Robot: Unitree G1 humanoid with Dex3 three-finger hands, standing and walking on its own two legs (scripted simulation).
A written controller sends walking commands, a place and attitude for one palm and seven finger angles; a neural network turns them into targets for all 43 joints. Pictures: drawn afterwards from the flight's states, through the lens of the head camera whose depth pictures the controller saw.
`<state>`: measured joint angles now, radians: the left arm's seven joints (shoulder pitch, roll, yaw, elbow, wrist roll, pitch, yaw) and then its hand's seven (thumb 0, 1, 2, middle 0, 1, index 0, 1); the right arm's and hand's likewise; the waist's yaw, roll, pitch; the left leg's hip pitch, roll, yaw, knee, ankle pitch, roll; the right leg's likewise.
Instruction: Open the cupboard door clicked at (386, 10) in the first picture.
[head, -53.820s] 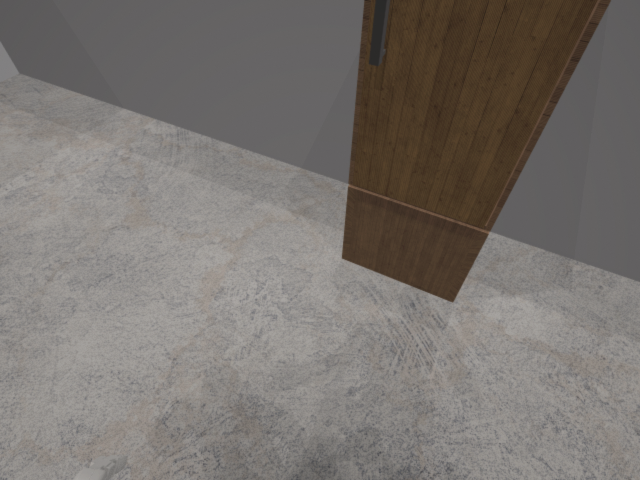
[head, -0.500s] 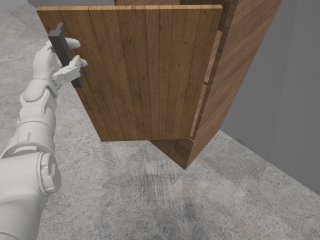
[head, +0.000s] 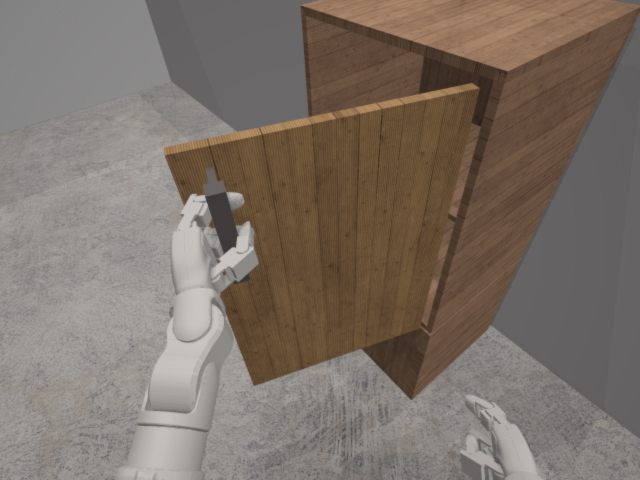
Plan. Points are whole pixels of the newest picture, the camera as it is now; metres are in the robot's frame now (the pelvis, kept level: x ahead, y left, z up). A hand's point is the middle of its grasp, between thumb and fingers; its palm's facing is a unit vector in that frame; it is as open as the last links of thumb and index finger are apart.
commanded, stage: pull the door open along its arc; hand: left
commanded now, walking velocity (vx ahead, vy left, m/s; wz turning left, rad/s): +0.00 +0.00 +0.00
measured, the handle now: (226, 226) +0.38 +0.15 +0.15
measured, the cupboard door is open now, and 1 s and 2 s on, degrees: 71 85 88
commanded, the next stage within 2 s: open thumb and fingers to let go in 0.26 s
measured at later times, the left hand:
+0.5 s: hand (296, 305) +0.26 +0.05 +0.15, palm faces +0.31 -0.95 +0.00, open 6.3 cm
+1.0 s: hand (287, 298) +0.27 +0.06 +0.15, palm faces +0.29 -0.96 +0.00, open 13.7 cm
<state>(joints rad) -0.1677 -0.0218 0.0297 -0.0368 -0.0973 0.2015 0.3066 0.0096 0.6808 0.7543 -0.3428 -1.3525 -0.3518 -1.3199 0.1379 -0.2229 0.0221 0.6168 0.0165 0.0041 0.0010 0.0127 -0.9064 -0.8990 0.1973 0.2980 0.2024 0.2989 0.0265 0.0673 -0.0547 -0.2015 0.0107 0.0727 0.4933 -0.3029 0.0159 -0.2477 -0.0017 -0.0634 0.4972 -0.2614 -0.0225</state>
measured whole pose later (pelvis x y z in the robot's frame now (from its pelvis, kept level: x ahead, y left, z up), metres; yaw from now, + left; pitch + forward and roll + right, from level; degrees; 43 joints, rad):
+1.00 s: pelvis -0.04 +0.00 +0.00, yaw +2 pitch -6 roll +0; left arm -0.11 -0.12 -0.26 -0.08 0.02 0.27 0.50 -0.01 -0.42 0.33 -0.38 -1.06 -0.34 -1.05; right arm 0.10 -0.17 0.05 0.67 -0.02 0.08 0.00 0.01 -0.91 -0.90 0.20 0.30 0.20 0.30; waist 0.04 0.07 0.01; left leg -0.12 0.00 0.03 0.46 -0.24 0.02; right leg -0.14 -0.01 -0.10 0.44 -0.20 -0.03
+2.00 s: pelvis -0.01 -0.01 +0.00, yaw +0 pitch -4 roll +0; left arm 0.28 0.15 -0.11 -0.45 -0.16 0.22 -0.04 -0.01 -0.50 0.30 -0.24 -0.35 -0.21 -0.34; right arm 0.16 -0.21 0.08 0.52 0.03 0.08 -0.01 0.01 -0.90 -0.90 0.20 0.30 0.20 0.30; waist 0.02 0.06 -0.02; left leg -0.12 0.02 0.06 0.49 -0.29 0.00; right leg -0.17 0.01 -0.07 0.49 -0.25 -0.04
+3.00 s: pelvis -0.01 +0.01 +0.00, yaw +2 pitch -4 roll -1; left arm 0.41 0.26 0.15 -0.49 -0.26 0.15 -0.24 -0.01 -0.50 0.30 -0.15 -0.30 -0.15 -0.30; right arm 0.20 -0.24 0.09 0.57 0.04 -0.19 -0.04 0.02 -0.90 -0.90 0.20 0.30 0.21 0.30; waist 0.05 0.06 -0.02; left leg -0.16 -0.01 0.03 0.53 -0.31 0.03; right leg -0.17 -0.02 -0.10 0.50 -0.26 -0.01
